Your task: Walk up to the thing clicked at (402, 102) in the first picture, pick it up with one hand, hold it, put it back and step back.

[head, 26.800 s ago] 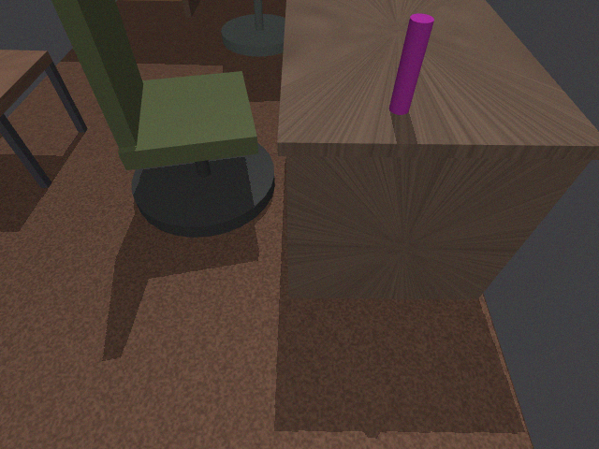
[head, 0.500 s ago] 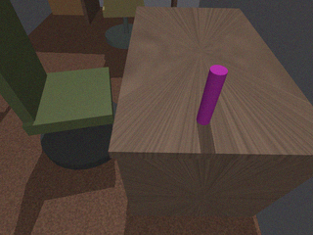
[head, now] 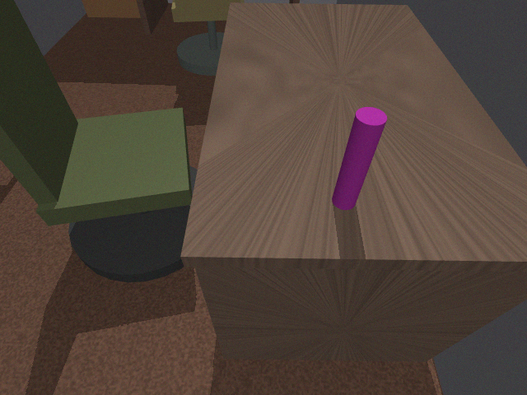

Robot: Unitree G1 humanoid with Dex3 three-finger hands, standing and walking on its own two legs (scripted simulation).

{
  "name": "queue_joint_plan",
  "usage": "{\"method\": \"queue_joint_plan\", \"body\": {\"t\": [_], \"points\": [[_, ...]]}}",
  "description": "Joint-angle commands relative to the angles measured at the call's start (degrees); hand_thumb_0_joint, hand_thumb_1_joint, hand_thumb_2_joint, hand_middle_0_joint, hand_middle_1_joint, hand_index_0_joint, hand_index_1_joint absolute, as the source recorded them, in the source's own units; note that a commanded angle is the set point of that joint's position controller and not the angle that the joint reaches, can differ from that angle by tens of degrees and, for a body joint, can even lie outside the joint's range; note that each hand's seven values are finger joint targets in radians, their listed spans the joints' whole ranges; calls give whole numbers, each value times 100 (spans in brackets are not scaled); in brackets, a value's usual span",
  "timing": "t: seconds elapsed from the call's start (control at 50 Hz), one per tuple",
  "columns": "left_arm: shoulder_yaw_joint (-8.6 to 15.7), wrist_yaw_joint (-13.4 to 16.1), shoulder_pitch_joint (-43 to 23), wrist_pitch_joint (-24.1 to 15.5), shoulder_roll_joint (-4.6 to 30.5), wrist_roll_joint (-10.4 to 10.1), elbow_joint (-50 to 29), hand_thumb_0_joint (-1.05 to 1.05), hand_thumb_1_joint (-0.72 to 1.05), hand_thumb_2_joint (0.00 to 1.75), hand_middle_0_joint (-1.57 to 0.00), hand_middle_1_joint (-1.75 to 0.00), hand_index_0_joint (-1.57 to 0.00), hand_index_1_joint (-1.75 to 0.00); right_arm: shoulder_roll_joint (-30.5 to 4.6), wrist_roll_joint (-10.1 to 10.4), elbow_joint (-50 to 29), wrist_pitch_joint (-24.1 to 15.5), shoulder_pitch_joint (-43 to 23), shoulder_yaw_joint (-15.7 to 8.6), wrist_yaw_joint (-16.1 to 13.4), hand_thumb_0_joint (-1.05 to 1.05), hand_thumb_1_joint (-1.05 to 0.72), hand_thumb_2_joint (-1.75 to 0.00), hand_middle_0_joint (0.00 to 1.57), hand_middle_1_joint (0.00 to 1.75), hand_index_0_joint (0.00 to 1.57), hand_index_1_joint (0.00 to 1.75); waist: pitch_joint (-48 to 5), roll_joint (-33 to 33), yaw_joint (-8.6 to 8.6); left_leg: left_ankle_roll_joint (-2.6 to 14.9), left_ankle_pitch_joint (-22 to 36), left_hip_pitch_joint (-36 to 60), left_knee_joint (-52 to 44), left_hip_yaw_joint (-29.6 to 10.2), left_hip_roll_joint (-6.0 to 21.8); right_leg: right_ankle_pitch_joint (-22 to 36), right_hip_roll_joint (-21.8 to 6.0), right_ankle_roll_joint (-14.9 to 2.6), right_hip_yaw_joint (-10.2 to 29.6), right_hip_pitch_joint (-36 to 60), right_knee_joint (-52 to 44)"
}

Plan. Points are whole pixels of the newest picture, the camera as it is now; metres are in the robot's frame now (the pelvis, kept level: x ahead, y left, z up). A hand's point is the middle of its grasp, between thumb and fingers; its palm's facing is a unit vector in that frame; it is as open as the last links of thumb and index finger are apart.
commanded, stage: stand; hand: right
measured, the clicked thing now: (355, 164) +0.49 -0.16 +0.06
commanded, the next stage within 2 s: none
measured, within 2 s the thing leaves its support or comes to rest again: neither
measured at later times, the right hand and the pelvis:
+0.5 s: hand out of the picture +0.07 -0.26 -0.16, palm faces -0.04 +0.94 -0.35, open 7.5 cm; pelvis +0.00 +0.00 +0.00, yaw +0 degrees
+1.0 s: hand out of the picture +0.07 -0.26 -0.16, palm faces -0.03 +0.94 -0.34, open 7.4 cm; pelvis +0.01 +0.00 +0.00, yaw +0 degrees
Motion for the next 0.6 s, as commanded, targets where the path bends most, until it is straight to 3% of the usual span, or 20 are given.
{"method": "queue_joint_plan", "body": {"t": [0.0,0.16,0.44,0.52,0.58], "points": [[184,109,-172,-121,1189,2,-329,0,90,90,-20,-30,-20,-30,-1220,-16,-273,-147,-153,-261,-88,0,-24,-85,20,30,20,30,-401,56,-10,155,1051,-63,-257,-515,716,919,-597,-201,520,281,-254],[190,126,-196,-117,1202,4,-335,0,90,90,-20,-30,-20,-30,-1212,-7,-292,-131,-220,-264,-98,0,-88,-90,20,30,20,30,-402,35,-20,135,1269,38,-223,-495,746,1174,-595,-192,479,308,-228],[228,123,-295,-132,1231,6,-394,0,90,90,-20,-30,-20,-30,-1169,-36,-323,-107,-211,-275,-79,0,-90,-90,20,30,20,30,-269,103,-38,126,497,-180,-350,-451,683,529,-585,-192,555,246,-407],[224,115,-272,-143,1224,5,-401,0,90,90,-20,-30,-20,-30,-1198,-21,-327,-123,-241,-291,-75,0,-90,-90,20,30,20,30,-436,65,-14,148,901,-14,-292,-462,741,910,-617,-227,553,339,-333],[222,119,-265,-134,1222,9,-409,0,90,90,-20,-30,-20,-30,-1201,-24,-318,-133,-234,-292,-81,0,-90,-90,20,30,20,30,-404,98,-5,126,889,-43,-330,-470,731,853,-598,-221,521,307,-304]]}}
